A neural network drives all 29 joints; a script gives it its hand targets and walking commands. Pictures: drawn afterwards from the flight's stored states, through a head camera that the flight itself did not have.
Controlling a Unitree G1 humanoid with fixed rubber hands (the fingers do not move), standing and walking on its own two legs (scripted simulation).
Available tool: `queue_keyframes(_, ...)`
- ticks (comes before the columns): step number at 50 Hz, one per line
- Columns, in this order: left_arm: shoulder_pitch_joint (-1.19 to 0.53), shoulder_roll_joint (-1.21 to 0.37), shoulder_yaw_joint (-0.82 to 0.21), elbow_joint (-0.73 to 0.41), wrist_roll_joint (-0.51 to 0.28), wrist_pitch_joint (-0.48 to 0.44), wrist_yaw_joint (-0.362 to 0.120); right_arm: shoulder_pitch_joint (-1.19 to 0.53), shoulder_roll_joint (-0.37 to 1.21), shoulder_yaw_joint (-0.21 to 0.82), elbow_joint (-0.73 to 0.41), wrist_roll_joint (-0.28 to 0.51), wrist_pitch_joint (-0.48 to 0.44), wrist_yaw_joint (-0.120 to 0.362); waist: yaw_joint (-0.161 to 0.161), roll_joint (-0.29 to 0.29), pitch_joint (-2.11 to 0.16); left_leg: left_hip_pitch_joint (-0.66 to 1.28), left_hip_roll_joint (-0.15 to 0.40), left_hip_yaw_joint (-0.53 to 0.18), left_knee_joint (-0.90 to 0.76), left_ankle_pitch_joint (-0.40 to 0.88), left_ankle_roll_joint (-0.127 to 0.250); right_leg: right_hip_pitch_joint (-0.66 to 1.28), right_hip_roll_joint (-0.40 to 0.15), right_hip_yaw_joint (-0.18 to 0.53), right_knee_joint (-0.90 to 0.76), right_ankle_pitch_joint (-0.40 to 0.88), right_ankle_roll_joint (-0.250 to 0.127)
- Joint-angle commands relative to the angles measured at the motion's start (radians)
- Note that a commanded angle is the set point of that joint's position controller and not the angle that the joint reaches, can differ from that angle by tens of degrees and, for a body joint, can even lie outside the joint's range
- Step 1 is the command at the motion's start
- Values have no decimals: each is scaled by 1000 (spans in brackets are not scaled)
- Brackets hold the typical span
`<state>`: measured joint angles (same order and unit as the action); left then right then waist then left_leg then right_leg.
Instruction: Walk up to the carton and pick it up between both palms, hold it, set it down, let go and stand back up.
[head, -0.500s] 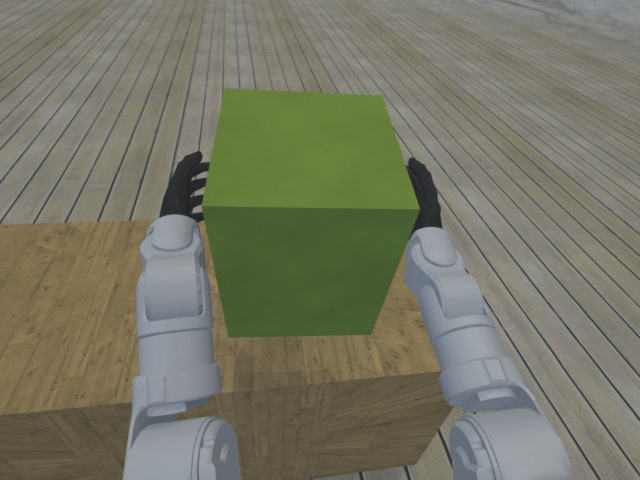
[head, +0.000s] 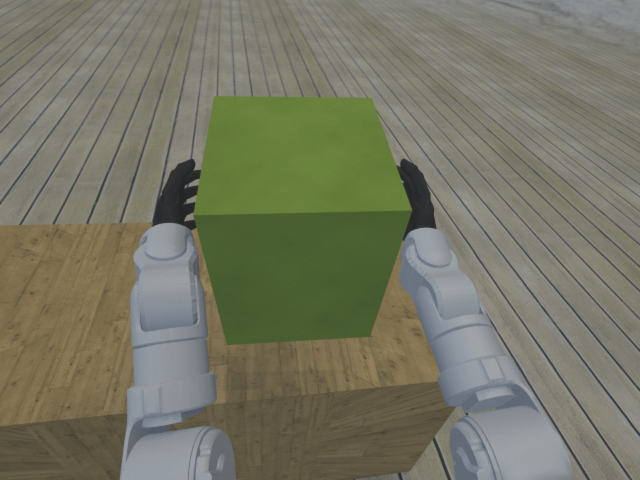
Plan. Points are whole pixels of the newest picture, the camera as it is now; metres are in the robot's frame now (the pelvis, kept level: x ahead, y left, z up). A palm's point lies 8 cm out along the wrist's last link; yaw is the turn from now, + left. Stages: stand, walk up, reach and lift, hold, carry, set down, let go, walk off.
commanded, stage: hold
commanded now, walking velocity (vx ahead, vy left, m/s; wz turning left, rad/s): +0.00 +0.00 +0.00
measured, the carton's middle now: (297, 224) +0.39 +0.01 +0.15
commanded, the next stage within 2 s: none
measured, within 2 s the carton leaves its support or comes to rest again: neither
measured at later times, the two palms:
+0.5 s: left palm (171, 229) +0.34 +0.15 +0.19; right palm (420, 227) +0.34 -0.14 +0.19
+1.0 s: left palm (176, 221) +0.34 +0.15 +0.20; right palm (424, 234) +0.33 -0.14 +0.19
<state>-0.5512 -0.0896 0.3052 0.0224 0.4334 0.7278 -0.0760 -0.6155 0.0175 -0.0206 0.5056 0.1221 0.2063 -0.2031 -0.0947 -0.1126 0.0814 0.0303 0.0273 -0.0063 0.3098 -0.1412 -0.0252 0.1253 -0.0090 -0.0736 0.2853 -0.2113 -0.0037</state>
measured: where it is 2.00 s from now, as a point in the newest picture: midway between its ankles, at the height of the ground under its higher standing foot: outside the picture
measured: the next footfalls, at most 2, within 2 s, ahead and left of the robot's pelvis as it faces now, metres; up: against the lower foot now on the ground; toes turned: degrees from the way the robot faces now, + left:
none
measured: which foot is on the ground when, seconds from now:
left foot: down 0.00-1.00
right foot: down 0.00-1.00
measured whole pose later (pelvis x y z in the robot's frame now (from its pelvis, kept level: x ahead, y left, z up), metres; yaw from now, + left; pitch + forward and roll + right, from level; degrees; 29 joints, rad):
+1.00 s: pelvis -0.02 +0.01 +0.00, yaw -1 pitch -12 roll +0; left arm -0.65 -0.11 0.33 0.13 0.45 0.71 -0.07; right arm -0.65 0.02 -0.10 0.54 0.07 0.20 -0.18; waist -0.07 -0.07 0.09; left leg 0.00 0.02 0.02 0.31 -0.11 -0.01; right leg 0.07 -0.02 -0.05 0.32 -0.19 0.01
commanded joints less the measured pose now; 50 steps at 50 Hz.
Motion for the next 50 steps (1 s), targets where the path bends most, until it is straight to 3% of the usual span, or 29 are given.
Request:
queue_keyframes(1, -568, -433, -507, -165, -203, -59, -121, -686, 402, 380, -343, 93, -61, 103, -31, 168, -356, 207, -58, 56, 53, 431, -22, -82, 65, -71, -17, 318, 40)
queue_keyframes(3, -564, -438, -516, -194, -209, -67, -110, -697, 427, 395, -416, 117, -69, 105, -18, 186, -401, 193, -63, 60, 51, 375, -15, -78, 66, -66, -15, 290, 37)
queue_keyframes(4, -552, -440, -548, -199, -238, -66, -104, -684, 430, 408, -409, 100, -66, 97, -32, 180, -428, 215, -59, 54, 50, 375, -17, -83, 64, -69, -12, 278, 30)
queue_keyframes(5, -566, -431, -552, -215, -230, -71, -97, -703, 426, 402, -441, 114, -65, 97, -10, 186, -433, 195, -62, 52, 59, 371, -16, -85, 61, -63, -20, 269, 34)
queue_keyframes(6, -569, -442, -555, -184, -227, -65, -97, -696, 437, 402, -430, 103, -53, 97, -27, 185, -412, 192, -64, 51, 64, 362, -21, -95, 61, -63, -14, 265, 30)
queue_keyframes(9, -541, -412, -505, -133, -213, -55, -99, -701, 446, 423, -414, 109, -37, 97, 22, 121, -401, 166, -65, 67, 35, 295, 6, -73, 53, -49, -19, 295, 51)
queue_keyframes(12, -469, -373, -419, -33, -160, -32, -130, -638, 424, 392, -288, 71, -4, 84, 7, 79, -276, 117, -65, 78, -18, 171, 28, -61, 31, -34, -41, 251, 58)
queue_keyframes(15, -495, -353, -359, -41, -160, -34, -158, -676, 463, 400, -290, 64, 1, 83, 39, 0, -278, 105, -74, 90, -36, 126, 58, -60, 22, -39, -30, 258, 70)
queue_keyframes(17, -490, -379, -376, -68, -172, -45, -158, -683, 497, 428, -371, 82, -11, 80, 43, 11, -361, 125, -83, 91, -19, 200, 57, 10, 23, -30, -21, 392, 75)
queue_keyframes(19, -521, -391, -392, -76, -167, -56, -165, -682, 511, 417, -342, 76, -9, 72, 20, 33, -326, 133, -87, 85, -18, 193, 50, -35, 20, -39, -19, 384, 85)
queue_keyframes(21, -540, -400, -405, -91, -191, -60, -156, -715, 494, 413, -386, 89, -22, 73, 26, 56, -387, 167, -87, 92, -4, 239, 38, -22, 39, -47, -11, 359, 74)
queue_keyframes(22, -536, -408, -439, -149, -205, -71, -153, -679, 489, 417, -435, 95, -34, 69, 10, 85, -408, 173, -83, 83, 8, 289, 24, -20, 44, -50, -20, 386, 70)
queue_keyframes(23, -521, -404, -452, -98, -183, -67, -151, -665, 489, 413, -349, 90, -26, 67, 3, 98, -343, 161, -79, 76, 11, 276, 23, -46, 25, -32, -23, 386, 71)
queue_keyframes(24, -541, -414, -455, -124, -198, -72, -152, -681, 463, 408, -383, 82, -29, 65, -16, 84, -356, 165, -81, 79, 2, 250, 18, -37, 35, -45, -21, 344, 74)
queue_keyframes(26, -569, -411, -452, -98, -184, -73, -154, -655, 463, 374, -334, 54, -23, 80, -2, 106, -317, 148, -73, 87, -16, 177, 23, -99, 34, -47, -38, 230, 64)
queue_keyframes(27, -590, -409, -465, -115, -200, -74, -150, -672, 465, 371, -364, 51, -28, 82, -24, 103, -333, 152, -69, 76, -10, 182, 21, -100, 36, -36, -39, 227, 59)
queue_keyframes(28, -613, -414, -453, -79, -192, -67, -149, -664, 457, 359, -293, 44, -19, 88, -21, 103, -279, 123, -62, 77, -18, 157, 17, -121, 35, -46, -46, 179, 54)
queue_keyframes(31, -560, -448, -448, -15, -163, -49, -156, -641, 430, 300, -235, 11, -24, 105, -38, 169, -218, 83, -49, 75, -44, 79, 5, -113, 41, -51, -51, 62, 34)
queue_keyframes(32, -586, -449, -431, -6, -162, -46, -153, -680, 414, 286, -256, 21, -37, 109, -22, 176, -231, 76, -49, 83, -45, 74, 6, -113, 43, -53, -60, 60, 33)
queue_keyframes(33, -596, -449, -439, -3, -162, -50, -147, -691, 429, 279, -240, 17, -47, 115, -37, 173, -254, 89, -50, 78, -37, 72, 10, -125, 42, -56, -49, 39, 29)
queue_keyframes(37, -610, -466, -458, -63, -186, -58, -125, -749, 436, 313, -327, 44, -67, 124, -12, 187, -360, 142, -54, 74, -7, 166, 3, -89, 50, -64, -38, 140, 31)
queue_keyframes(39, -600, -443, -430, 4, -166, -52, -122, -732, 430, 290, -242, 24, -61, 130, -22, 157, -310, 123, -44, 61, -27, 100, 16, -117, 51, -60, -36, 73, 33)
queue_keyframes(40, -603, -450, -422, -7, -155, -61, -121, -759, 451, 280, -270, 20, -67, 133, 1, 168, -329, 138, -54, 77, -26, 98, 18, -118, 56, -65, -46, 68, 35)
queue_keyframes(41, -615, -436, -417, -9, -166, -62, -119, -754, 440, 300, -278, 21, -70, 137, -7, 146, -339, 133, -48, 67, -29, 96, 24, -105, 48, -50, -41, 81, 31)
queue_keyframes(43, -609, -428, -395, 37, -150, -58, -119, -781, 450, 304, -234, 17, -64, 143, 18, 124, -314, 113, -55, 75, -46, 75, 35, -101, 49, -57, -47, 50, 35)
queue_keyframes(44, -641, -426, -383, 9, -150, -65, -116, -803, 458, 315, -267, 30, -74, 147, 44, 117, -324, 107, -53, 83, -38, 72, 31, -102, 49, -68, -39, 56, 45)
queue_keyframes(46, -624, -412, -343, 69, -134, -62, -120, -809, 442, 288, -204, -14, -75, 158, 44, 70, -275, 80, -41, 91, -66, 0, 48, -121, 48, -54, -51, -16, 36)
queue_keyframes(49, -668, -400, -324, 101, -136, -65, -122, -848, 446, 267, -214, -15, -84, 164, 53, 75, -292, 66, -42, 93, -76, -38, 60, -110, 50, -63, -56, -42, 37)
queue_keyframes(50, -679, -393, -310, 139, -120, -66, -122, -855, 449, 257, -155, -25, -87, 165, 55, 74, -271, 70, -50, 95, -80, -46, 65, -136, 48, -57, -67, -50, 35)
